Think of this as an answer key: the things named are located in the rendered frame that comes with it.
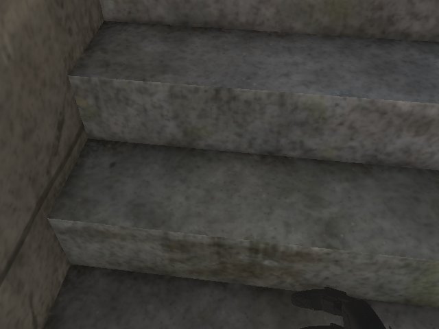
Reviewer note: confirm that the robot right hand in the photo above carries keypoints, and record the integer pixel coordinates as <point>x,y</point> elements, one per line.
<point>357,314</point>

